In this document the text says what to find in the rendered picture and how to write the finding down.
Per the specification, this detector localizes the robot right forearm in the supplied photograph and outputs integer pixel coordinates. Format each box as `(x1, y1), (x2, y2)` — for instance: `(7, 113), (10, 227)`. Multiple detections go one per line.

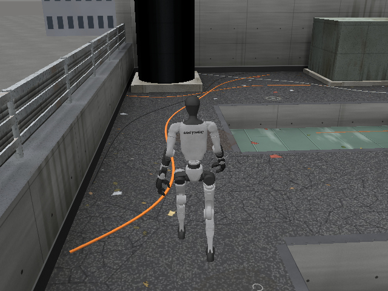
(215, 144), (225, 165)

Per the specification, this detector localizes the right robot thigh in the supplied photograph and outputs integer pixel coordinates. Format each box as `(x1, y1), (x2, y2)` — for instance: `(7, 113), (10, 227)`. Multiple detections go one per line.
(202, 170), (215, 220)

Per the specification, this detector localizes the robot left hand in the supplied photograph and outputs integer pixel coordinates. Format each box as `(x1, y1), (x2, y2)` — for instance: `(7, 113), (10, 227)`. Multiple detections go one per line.
(156, 178), (170, 196)

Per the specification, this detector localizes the robot left forearm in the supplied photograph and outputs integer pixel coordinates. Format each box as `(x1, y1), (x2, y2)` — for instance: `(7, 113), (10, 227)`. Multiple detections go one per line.
(158, 148), (171, 179)

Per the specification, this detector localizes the robot right upper arm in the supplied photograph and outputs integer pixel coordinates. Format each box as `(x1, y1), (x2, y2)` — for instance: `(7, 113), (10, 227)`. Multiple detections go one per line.
(206, 121), (222, 153)

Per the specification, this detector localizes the robot right hand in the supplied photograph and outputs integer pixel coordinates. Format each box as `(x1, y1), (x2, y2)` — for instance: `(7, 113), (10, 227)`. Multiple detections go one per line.
(212, 162), (226, 173)

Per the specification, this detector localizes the robot left foot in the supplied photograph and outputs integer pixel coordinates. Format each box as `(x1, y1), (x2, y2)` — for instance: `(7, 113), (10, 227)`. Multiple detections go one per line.
(178, 226), (186, 239)

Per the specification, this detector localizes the robot left upper arm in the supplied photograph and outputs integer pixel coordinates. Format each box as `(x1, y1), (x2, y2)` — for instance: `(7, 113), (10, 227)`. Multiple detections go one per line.
(166, 122), (181, 157)

